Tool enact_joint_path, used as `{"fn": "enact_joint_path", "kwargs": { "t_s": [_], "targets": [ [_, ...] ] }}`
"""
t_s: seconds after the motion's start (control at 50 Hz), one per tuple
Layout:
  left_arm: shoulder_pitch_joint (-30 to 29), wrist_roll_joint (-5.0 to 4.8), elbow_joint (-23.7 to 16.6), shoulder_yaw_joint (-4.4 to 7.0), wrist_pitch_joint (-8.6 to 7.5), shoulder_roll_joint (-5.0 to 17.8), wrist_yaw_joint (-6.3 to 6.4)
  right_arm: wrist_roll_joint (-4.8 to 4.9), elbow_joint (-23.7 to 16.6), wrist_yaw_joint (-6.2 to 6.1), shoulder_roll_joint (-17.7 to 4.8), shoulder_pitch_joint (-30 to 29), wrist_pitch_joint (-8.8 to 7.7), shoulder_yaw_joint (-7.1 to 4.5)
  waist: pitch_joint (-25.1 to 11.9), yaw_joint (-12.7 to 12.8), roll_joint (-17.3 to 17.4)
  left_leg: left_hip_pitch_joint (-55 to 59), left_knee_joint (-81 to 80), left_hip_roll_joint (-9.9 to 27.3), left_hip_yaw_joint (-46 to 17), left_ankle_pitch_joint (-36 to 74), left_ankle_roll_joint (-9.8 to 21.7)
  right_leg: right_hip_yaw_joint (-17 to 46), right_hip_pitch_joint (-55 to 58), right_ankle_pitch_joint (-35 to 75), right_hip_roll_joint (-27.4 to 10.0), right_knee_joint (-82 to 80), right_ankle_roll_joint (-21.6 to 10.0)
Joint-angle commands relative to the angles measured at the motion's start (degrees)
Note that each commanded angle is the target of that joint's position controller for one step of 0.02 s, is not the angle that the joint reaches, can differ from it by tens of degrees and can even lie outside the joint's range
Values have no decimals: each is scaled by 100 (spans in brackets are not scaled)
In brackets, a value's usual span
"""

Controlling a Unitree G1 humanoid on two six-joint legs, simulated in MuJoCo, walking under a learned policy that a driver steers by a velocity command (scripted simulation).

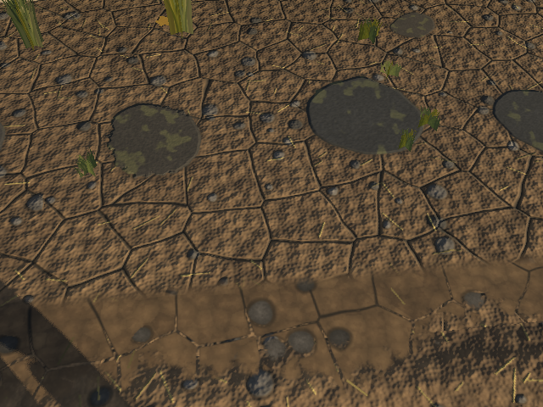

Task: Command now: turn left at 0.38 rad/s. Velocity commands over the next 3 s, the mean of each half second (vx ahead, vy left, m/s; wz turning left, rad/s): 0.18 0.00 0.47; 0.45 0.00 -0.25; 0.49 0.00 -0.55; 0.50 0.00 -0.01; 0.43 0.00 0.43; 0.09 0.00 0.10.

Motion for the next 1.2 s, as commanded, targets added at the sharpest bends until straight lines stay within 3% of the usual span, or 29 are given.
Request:
{"fn": "enact_joint_path", "kwargs": {
  "t_s": [0.02, 0.06, 0.1, 0.12, 0.16, 0.22, 0.28, 0.36, 0.38, 0.4, 0.42, 0.44, 0.46, 0.5, 0.58, 0.64, 0.76, 0.82, 0.86, 0.88, 0.9, 0.92, 0.94, 0.96, 0.98, 1.0, 1.08, 1.14, 1.2],
  "targets": [
    [186, -18, -292, 200, -121, 543, -11, 43, -578, -84, -1011, -299, 46, -281, -740, 103, 520, 112, -546, 893, -1459, 1852, 785, 0, 323, 598, 4, -74, -134],
    [438, 3, -227, 297, -102, 813, -5, 79, -758, -76, -869, -422, 96, -260, -688, 126, -320, -674, 251, 366, -734, 1148, 362, 553, 823, 1133, -649, -641, -507],
    [447, 108, -327, 302, -110, 943, 46, 36, -824, -25, -767, -302, 110, -256, -619, 173, -1467, -1770, 2165, -54, 251, -1820, -86, 2023, 1240, 2857, -2363, -1224, -1594],
    [325, 114, -456, 236, -135, 832, 83, 11, -809, 6, -984, -248, 111, -354, -604, 131, -963, -1936, 3263, 207, 166, -2173, -202, 2026, 1108, 3408, -2641, -1224, -1848],
    [-67, -7, -558, 232, -154, 863, 114, 75, -751, 46, -827, -85, 198, -343, -445, -83, -428, -1980, 3239, 562, 214, -1431, -311, 1096, 970, 2494, -2134, -1268, -1396],
    [271, -69, -443, 279, -138, 1014, 102, 81, -989, 182, -589, -590, 213, -213, -259, 312, -761, -1783, 2356, 699, 691, -762, -372, 484, 895, 302, -1696, -1745, -1160],
    [344, -125, -439, 338, -207, 1182, 3, 75, -1154, 305, -566, -689, 147, -165, -271, 364, -854, -934, 1185, 651, 1018, -863, -183, 41, 630, -216, -1651, -1824, -1059],
    [297, -221, -389, 306, -269, 1058, -184, 79, -727, 281, -766, 446, 110, -303, -393, -163, -563, 938, -134, 171, 1573, -236, 172, -522, -216, -552, -1562, -914, -803],
    [331, -125, -391, 203, -302, 744, -217, 129, -536, 220, -1047, 1151, 102, -461, -645, -456, -13, 1968, -349, 266, 1106, -338, 406, -983, -826, -252, -1283, 383, -518],
    [-53, 73, -814, 44, -374, 239, -232, 84, -534, 126, -1859, 1752, 48, -643, -700, -580, 1816, 2923, -1165, 1858, -1886, -663, 1270, -1392, -2782, -1481, -457, 2953, 69],
    [-500, -91, -1090, 66, -535, 451, -226, 2, -714, 220, -1793, 1736, -153, -551, -873, -754, 1419, 2838, -2050, 2485, -3807, -1749, 2149, -149, -3827, -1822, -22, 3910, 86],
    [-492, -291, -1065, 128, -635, 737, -291, -18, -711, 229, -1327, 1472, -290, -406, -404, -589, 1030, 2620, -2200, 2554, -3333, -1860, 2033, 52, -4138, -1338, -401, 4061, -77],
    [-323, -288, -944, 153, -682, 847, -323, -15, -729, 213, -991, 1244, -365, -301, -118, -409, 868, 2294, -2098, 2327, -2625, -1488, 1754, 0, -4020, -752, -624, 3863, -202],
    [-67, -96, -705, 178, -666, 828, -333, -58, -810, 155, -777, 759, -378, -197, 22, -132, 614, 1699, -2107, 1869, -1473, -188, 1327, -14, -3404, 115, -888, 3225, -197],
    [-15, -125, -589, 83, -533, 528, -407, -121, -743, 53, -835, 926, -451, -201, -90, -126, 373, 1604, -2357, 1582, -216, 1714, 1119, -202, -3105, 1287, -814, 2578, -18],
    [-374, -172, -727, -23, -527, 313, -445, -134, -643, 20, -840, 1037, -470, -192, 73, -266, 370, 1416, -2541, 1380, 501, 1842, 923, -278, -2812, 2092, -637, 1475, -11],
    [-1134, -207, -1090, -126, -580, 199, -645, -64, -347, 2, -926, 1421, -461, -238, 462, -521, 283, 2007, -2562, 1682, 1063, 2353, 801, -460, -2693, 2341, -305, 142, -306],
    [-947, -183, -1170, -56, -584, 352, -721, -72, -347, -77, -1079, 1370, -357, -277, 11, -277, 577, 2632, -1622, 1757, 1300, 5205, 622, -818, -2197, 1598, 99, 81, -605],
    [1, -193, -1022, 132, -519, 730, -678, -108, -406, -168, -1237, 1310, -238, -307, -715, 256, 816, 2732, -88, 1692, 1437, 6915, 468, -1027, -1026, 1052, 483, 165, -872],
    [838, -208, -886, 267, -494, 986, -597, -88, -461, -197, -1261, 1196, -230, -296, -1137, 759, 652, 1926, 1187, 1542, 1567, 6521, 299, -800, 441, 1417, 473, -163, -1108],
    [1656, -175, -782, 389, -411, 1418, -472, -201, -648, -189, -920, 1341, -319, -177, -1829, 900, -208, 66, 3179, 1088, 1549, 3810, 61, 1021, 2511, 1227, -679, -65, -1639],
    [1503, -205, -865, 378, -453, 1508, -476, -188, -776, -60, -369, 1769, -505, 26, -2601, 404, -1342, -1927, 5138, -187, 646, -1578, -267, 4319, 3989, 445, -2015, -794, -2766],
    [1493, -192, -860, 288, -444, 1127, -451, 2, -898, 68, -898, 1161, -714, -81, -2448, 777, -636, -2536, 5372, 169, -211, -1378, -120, 4166, 3847, -160, -1840, -1259, -2480],
    [1269, -166, -889, 233, -447, 944, -420, 172, -1082, 126, -953, 710, -815, -73, -1576, 686, -323, -2701, 4995, 457, -127, -966, -21, 3270, 3016, -142, -1643, -1379, -2195],
    [898, -157, -940, 198, -461, 866, -421, 83, -1140, 110, -850, 528, -874, -43, -893, 365, 272, -2574, 4336, 678, 8, -705, 14, 2735, 1951, 336, -1385, -1543, -2020],
    [606, -124, -1019, 148, -484, 696, -409, -63, -1117, 72, -897, 518, -845, -95, -612, 158, 295, -2270, 3843, 852, 49, -534, -30, 2332, 1277, 945, -1179, -1635, -1934],
    [345, -101, -1083, 154, -496, 771, -307, -199, -1104, 34, -719, 821, -597, -56, -295, -202, -115, -1648, 2894, 998, 320, -258, -412, 1580, -243, 2030, -856, -1962, -1997],
    [454, -148, -1011, 206, -457, 933, -225, -228, -1278, 16, -466, 172, -587, 60, -201, 32, -235, -1286, 1491, 835, 490, 990, -576, 1036, -773, 1763, -424, -1861, -1681],
    [865, -199, -886, 225, -370, 987, -193, -109, -1395, 64, -478, -441, -645, 62, -343, 382, -370, -856, 381, 497, 502, 1909, -634, 1185, -606, 1166, -387, -1595, -1441]
  ]
}}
